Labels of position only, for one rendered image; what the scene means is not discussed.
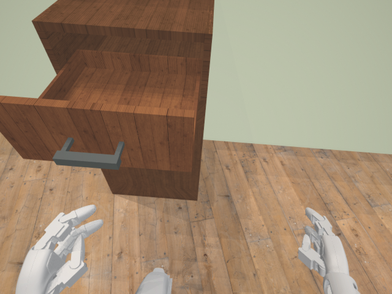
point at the drawer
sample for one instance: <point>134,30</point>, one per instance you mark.
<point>99,98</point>

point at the robot left thigh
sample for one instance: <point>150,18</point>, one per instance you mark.
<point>155,283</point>

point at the handle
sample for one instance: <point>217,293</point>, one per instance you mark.
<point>90,160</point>

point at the right robot hand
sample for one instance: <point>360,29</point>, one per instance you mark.
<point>329,255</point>

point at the left robot shin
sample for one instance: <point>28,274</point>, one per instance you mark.
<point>158,270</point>

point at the cabinet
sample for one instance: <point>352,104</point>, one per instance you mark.
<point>182,28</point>

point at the robot right forearm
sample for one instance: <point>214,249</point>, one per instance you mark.
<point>339,283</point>

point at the left robot hand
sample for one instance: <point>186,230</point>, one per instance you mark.
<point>42,262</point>

